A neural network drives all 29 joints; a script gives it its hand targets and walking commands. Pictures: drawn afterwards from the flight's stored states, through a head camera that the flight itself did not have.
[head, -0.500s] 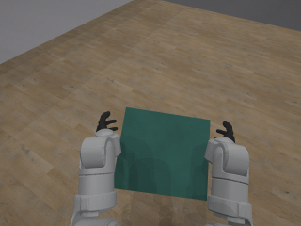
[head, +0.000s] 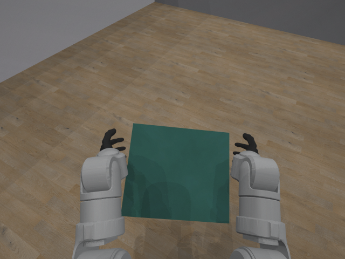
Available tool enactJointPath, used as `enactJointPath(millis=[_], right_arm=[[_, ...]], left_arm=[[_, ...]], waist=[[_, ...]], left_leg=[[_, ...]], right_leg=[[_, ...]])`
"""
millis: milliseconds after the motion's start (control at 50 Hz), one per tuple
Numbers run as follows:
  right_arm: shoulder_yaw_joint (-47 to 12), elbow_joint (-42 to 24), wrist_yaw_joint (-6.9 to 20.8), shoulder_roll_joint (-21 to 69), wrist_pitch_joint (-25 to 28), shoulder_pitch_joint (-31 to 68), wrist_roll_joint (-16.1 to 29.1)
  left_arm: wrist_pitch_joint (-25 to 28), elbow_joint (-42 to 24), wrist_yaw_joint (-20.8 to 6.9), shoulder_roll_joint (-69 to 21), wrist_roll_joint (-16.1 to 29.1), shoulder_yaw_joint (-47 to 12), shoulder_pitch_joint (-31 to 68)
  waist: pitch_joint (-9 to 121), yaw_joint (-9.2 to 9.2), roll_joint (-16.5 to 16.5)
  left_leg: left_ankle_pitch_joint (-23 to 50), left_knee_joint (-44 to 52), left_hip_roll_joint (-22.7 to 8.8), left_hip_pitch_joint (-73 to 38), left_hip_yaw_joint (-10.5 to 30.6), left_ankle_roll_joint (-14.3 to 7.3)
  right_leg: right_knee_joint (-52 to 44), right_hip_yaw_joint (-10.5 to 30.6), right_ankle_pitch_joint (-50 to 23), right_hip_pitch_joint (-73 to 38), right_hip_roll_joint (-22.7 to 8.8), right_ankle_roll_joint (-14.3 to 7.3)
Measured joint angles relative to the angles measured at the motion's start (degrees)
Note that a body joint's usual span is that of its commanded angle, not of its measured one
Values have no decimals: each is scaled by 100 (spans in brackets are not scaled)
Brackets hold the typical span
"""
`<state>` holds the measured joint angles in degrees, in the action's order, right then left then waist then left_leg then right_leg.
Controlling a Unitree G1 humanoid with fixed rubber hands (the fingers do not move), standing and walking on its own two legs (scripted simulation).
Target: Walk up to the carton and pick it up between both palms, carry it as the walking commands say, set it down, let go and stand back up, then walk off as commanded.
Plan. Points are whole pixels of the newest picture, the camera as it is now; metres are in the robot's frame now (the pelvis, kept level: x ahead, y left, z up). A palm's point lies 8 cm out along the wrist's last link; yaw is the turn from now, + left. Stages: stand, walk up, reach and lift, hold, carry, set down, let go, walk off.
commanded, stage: carry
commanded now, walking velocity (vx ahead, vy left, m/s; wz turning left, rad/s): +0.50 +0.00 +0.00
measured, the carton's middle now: (176, 173) +0.36 +0.01 -0.03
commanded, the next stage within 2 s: none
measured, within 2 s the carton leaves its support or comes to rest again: neither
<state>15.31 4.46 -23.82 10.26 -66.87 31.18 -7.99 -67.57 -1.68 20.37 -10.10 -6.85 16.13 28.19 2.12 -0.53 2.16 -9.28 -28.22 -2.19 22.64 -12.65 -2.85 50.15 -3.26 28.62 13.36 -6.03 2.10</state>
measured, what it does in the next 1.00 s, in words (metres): walks ahead: right foot, then left foot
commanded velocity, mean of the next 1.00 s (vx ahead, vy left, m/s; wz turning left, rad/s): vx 0.50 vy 0.00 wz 0.00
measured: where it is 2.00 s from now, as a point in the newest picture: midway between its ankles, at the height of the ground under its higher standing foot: (174, 129)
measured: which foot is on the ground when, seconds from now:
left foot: down 0.00-0.34, up 0.36-0.76, down 0.78-1.00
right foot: up 0.00-0.32, down 0.34-0.78, up 0.80-1.00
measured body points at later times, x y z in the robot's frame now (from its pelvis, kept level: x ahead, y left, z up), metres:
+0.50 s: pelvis +0.31 -0.03 +0.01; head +0.35 -0.04 +0.45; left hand +0.64 +0.11 +0.06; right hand +0.65 -0.20 +0.06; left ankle +0.24 +0.10 -0.66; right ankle +0.35 -0.11 -0.73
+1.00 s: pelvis +0.61 +0.02 +0.02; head +0.66 +0.04 +0.47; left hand +0.95 +0.18 +0.08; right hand +0.94 -0.13 +0.07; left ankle +0.58 +0.12 -0.73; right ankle +0.64 -0.12 -0.67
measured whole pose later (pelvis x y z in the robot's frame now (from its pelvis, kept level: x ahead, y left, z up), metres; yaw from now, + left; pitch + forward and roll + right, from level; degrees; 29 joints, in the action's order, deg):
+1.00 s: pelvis +0.61 +0.02 +0.02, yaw +0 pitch +5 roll -1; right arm 16.4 1.7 -33.2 12.6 -68.2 28.2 -6.4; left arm -67.8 0.3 25.3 -11.5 -5.2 14.3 30.3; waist 0.0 -1.8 0.3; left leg -11.7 -18.0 -3.9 11.3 -11.1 -1.3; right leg 50.8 -3.4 18.2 32.9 -4.2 2.3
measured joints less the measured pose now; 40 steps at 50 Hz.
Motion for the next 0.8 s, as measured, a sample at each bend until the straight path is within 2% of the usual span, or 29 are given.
enactJointPath(millis=[40, 80, 200, 240, 280, 320, 340, 360, 380, 420, 460, 500, 560, 620, 660, 760, 780, 800], right_arm=[[-39, -41, 74, 57, -39, -161, -1], [-53, -252, -54, 122, -88, -387, 65], [64, -540, -910, 211, -23, -514, 195], [124, -481, -1095, 218, -15, -400, 182], [174, -378, -1163, 200, -38, -260, 148], [220, -259, -1139, 140, -95, -109, 109], [238, -192, -1105, 75, -124, -41, 89], [225, -49, -1011, -63, -97, 51, 78], [244, 100, -880, -198, -67, 132, 85], [313, 279, -666, -377, -122, 230, 172], [293, 385, -660, -421, -200, 264, 267], [208, 411, -859, -360, -206, 252, 310], [135, 312, -1235, -199, -112, 234, 292], [145, 214, -1338, -90, -41, 253, 207], [168, 174, -1229, -63, -40, 266, 153], [178, 77, -706, -108, -150, 245, 82], [157, 90, -638, -107, -172, 270, 81], [123, 134, -559, -80, -135, 279, 72]], left_arm=[[-6, 83, -67, 82, 29, 33, -67], [-27, 57, 47, 43, 97, -20, -118], [20, -35, 452, -230, 168, -315, -21], [11, -36, 497, -303, 139, -307, 47], [-4, -2, 515, -351, 98, -256, 133], [-14, 88, 519, -381, 45, -203, 255], [-4, 179, 507, -398, 8, -194, 341], [92, 309, 459, -432, -46, -194, 386], [173, 427, 429, -460, -81, -187, 411], [173, 589, 375, -472, -109, -158, 427], [122, 670, 265, -444, -157, -105, 348], [79, 641, 197, -400, -137, -96, 219], [24, 459, 278, -351, 15, -178, 93], [11, 328, 401, -355, 111, -174, 110], [6, 265, 470, -370, 129, -126, 153], [-57, 106, 498, -395, 52, -16, 234], [-88, 66, 491, -368, 30, -3, 244], [-81, 54, 445, -276, 38, 5, 257]], waist=[[-9, -35, -99], [-59, -76, -154], [-254, -141, -197], [-270, -136, -207], [-251, -114, -238], [-198, -82, -238], [-149, -39, -180], [-129, -58, -295], [-129, -42, -404], [-153, 34, -498], [-179, 105, -519], [-225, 128, -489], [-303, 72, -414], [-322, 1, -354], [-295, -29, -313], [-100, -37, -195], [-47, -40, -171], [-39, -22, -30]], left_leg=[[-189, 164, -86, -244, -3, 15], [-214, 478, -125, -560, 18, 78], [-463, 1131, -202, -1497, 143, 234], [-659, 1195, -239, -1800, 159, 333], [-962, 1085, -295, -2057, 173, 451], [-1443, 508, -368, -2130, 215, 559], [-1720, -204, -396, -1942, 247, 571], [-1824, -1135, -492, -1590, 395, 526], [-1802, -2063, -474, -1162, 657, 470], [-1675, -3402, -343, -356, 969, 366], [-1383, -3700, -320, 217, 1011, 364], [-1215, -3252, -354, 540, 987, 417], [-1136, -2300, -377, 789, 911, 502], [-780, -1490, -358, 906, 789, 543], [-452, -1049, -307, 888, 703, 537], [380, 304, -60, 297, 326, 464], [582, 543, -19, 89, 237, 318], [548, 375, 53, 64, 143, 136]], right_leg=[[1034, 122, 50, 758, 182, -36], [1078, 85, -254, 1322, 200, -11], [-630, -169, -1525, 2135, 131, 39], [-1282, -318, -1878, 2097, 194, -9], [-1836, -488, -2179, 1924, 317, -68], [-2444, -694, -2455, 1543, 451, -167], [-2611, -714, -2574, 1353, 437, -345], [-2347, -769, -2580, 1409, 485, -566], [-2104, -813, -2402, 1442, 517, -679], [-2022, -860, -2075, 1302, 522, -716], [-2262, -868, -1972, 1006, 527, -622], [-2550, -847, -1921, 662, 535, -599], [-2857, -771, -1783, 190, 501, -577], [-3080, -702, -1597, -242, 432, -481], [-3181, -662, -1437, -523, 375, -389], [-2975, -581, -730, -1100, 193, -86], [-2638, -524, -466, -1089, 139, -23], [-2038, -441, -259, -903, -14, 4]])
